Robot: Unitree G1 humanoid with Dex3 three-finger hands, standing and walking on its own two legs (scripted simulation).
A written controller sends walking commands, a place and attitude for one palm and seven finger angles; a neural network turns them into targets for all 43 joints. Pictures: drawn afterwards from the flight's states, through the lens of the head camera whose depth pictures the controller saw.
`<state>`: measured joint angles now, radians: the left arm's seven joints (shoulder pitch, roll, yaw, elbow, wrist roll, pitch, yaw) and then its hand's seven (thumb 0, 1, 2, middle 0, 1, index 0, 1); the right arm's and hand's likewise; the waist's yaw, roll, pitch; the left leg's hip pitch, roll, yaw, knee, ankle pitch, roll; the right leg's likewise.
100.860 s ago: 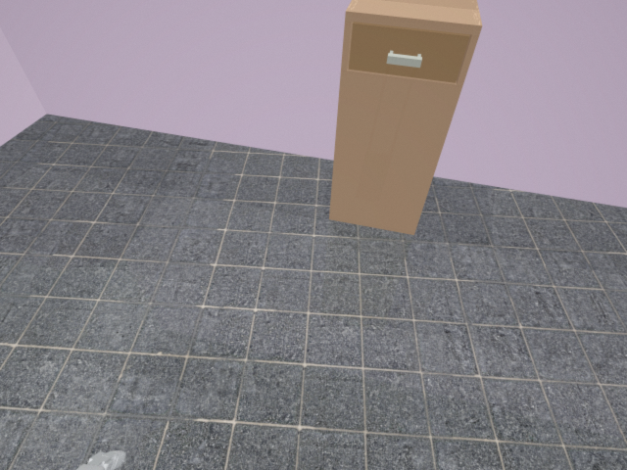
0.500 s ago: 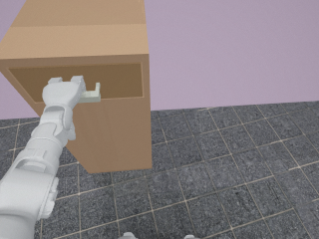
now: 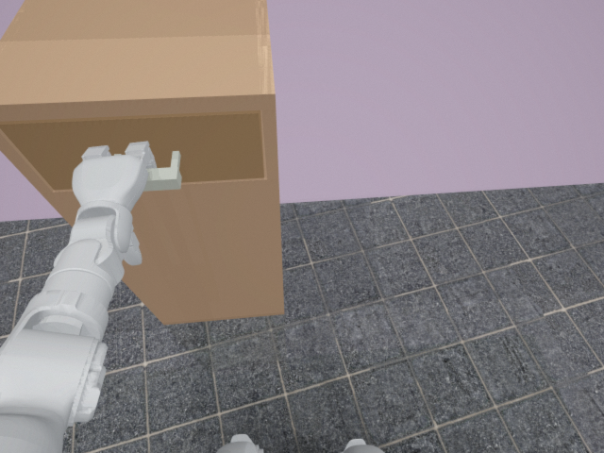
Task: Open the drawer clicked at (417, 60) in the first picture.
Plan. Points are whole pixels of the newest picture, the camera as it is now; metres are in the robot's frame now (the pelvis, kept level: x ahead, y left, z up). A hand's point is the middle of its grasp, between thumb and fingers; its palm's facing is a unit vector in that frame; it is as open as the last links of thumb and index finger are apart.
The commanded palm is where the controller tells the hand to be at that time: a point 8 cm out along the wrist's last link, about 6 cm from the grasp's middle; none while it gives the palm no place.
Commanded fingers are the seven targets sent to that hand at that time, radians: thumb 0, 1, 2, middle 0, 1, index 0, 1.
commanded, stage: close the thumb around the handle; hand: left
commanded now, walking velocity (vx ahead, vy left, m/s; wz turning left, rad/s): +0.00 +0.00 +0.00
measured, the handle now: (145, 169) +0.51 +0.22 +0.04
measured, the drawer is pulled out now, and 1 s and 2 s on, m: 0.00 0.00 0.11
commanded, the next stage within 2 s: pull the drawer open in 0.80 s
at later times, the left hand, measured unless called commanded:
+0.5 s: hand (128, 205) +0.46 +0.24 +0.02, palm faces -0.04 -0.02 -1.00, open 9.5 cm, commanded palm +0.44 +0.23 +0.08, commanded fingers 0.00 0.68 0.80 -0.38 -1.33 -0.38 -1.33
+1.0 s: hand (127, 207) +0.46 +0.25 +0.02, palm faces -0.04 -0.04 -1.00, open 5.6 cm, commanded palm +0.43 +0.23 +0.08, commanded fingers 0.00 0.90 0.90 -0.40 -1.35 -0.40 -1.35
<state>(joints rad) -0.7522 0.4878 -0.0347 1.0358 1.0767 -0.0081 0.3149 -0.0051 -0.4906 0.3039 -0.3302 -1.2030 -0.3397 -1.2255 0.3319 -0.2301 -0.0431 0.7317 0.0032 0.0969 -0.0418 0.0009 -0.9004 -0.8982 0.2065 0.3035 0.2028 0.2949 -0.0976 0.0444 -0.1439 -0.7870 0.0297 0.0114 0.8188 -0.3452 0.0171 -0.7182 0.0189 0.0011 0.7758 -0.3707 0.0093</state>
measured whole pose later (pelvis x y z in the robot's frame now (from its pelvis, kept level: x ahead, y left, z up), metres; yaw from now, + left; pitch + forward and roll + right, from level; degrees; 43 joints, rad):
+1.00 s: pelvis +0.03 +0.00 +0.00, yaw +0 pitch +18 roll -1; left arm -0.59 0.47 0.00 0.86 1.08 -0.06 0.31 -0.01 0.73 0.84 -0.36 -1.32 -0.37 -1.35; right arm 0.29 -0.24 -0.07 0.71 -0.01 0.12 -0.03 0.00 -0.90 -0.90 0.21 0.30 0.20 0.29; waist -0.06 0.05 -0.15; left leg -0.72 0.03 0.02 0.80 -0.38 0.01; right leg -0.66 0.02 0.01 0.76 -0.41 0.01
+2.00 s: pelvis +0.04 -0.01 +0.01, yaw +0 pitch +12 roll +0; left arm -0.06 0.40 -0.02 0.34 1.02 0.04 0.30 0.00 0.74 0.81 -0.33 -1.35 -0.39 -1.35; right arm 0.19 -0.24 -0.05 0.65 0.00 0.11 -0.04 0.00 -0.90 -0.90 0.20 0.30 0.20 0.29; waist 0.00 0.05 -0.13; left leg -0.55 0.03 0.03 0.72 -0.37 0.00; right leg -0.51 0.02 0.02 0.71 -0.41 -0.01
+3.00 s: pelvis +0.02 -0.02 +0.01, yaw +0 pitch +8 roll +0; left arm 0.45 0.37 -0.03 -0.09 1.03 0.02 0.36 0.00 0.73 0.80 -0.35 -1.35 -0.41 -1.35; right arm 0.13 -0.23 -0.04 0.61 -0.04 0.07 -0.01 0.01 -0.90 -0.90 0.20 0.30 0.20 0.29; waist 0.06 0.05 -0.10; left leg -0.53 0.03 0.02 0.78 -0.39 -0.01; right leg -0.49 0.02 0.02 0.79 -0.44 -0.01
